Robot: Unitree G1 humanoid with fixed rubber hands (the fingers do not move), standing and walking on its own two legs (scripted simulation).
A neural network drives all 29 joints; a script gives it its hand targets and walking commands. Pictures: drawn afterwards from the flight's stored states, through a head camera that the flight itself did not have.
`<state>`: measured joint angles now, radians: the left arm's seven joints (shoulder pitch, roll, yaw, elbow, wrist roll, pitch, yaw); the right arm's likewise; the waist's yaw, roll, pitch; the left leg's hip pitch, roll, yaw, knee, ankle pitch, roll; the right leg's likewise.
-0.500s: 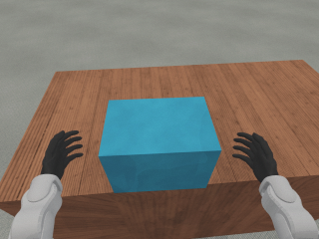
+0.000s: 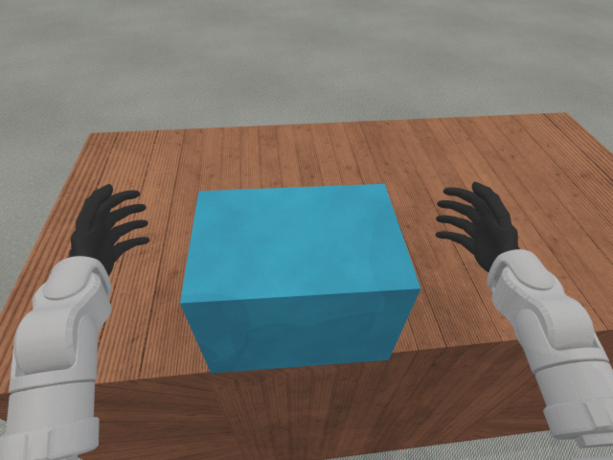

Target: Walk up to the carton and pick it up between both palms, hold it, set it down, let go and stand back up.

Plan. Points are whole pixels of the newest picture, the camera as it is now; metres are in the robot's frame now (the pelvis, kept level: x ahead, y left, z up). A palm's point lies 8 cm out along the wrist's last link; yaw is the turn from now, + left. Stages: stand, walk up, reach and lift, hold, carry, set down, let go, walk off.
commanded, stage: reach and lift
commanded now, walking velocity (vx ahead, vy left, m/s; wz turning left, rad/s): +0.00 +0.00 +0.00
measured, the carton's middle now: (297, 278) +0.37 +0.02 +0.03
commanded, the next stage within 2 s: none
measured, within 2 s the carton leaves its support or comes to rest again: neither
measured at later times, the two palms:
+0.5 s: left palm (90, 191) +0.39 +0.27 +0.18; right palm (476, 176) +0.42 -0.21 +0.18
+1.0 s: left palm (132, 249) +0.38 +0.25 +0.08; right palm (433, 230) +0.42 -0.18 +0.08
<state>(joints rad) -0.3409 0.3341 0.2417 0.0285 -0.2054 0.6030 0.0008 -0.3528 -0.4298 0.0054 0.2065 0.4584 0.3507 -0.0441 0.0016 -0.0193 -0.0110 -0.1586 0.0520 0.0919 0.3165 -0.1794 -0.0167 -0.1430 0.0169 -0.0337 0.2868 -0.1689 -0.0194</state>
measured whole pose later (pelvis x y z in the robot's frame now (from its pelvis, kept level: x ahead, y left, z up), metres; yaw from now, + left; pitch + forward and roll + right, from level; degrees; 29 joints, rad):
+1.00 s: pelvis -0.01 +0.00 -0.01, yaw +2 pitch +11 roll -2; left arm -0.69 0.29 0.05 0.81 -0.19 0.06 0.03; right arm -0.75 -0.33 0.04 1.00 0.35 -0.07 -0.02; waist 0.05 0.02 -0.11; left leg -0.43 0.06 0.05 0.45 -0.20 -0.02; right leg -0.37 0.02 -0.07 0.36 -0.17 -0.02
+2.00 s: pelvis -0.02 +0.00 -0.01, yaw +1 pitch +13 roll -1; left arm -0.80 0.14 0.11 1.08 -0.09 -0.12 0.11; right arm -0.86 -0.23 0.05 1.18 0.31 -0.11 -0.08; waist 0.06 0.00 -0.17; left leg -0.49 0.07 0.06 0.47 -0.20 -0.02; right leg -0.44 0.03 -0.05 0.39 -0.17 -0.02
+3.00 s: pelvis +0.01 +0.00 +0.00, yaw +2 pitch +5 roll +0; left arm -0.63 0.04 0.32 0.76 0.21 -0.03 -0.02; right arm -0.70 -0.10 -0.30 0.95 -0.11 -0.09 0.03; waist 0.02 -0.05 -0.05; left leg -0.22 0.04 0.05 0.29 -0.16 -0.02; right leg -0.18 0.01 -0.07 0.24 -0.15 -0.01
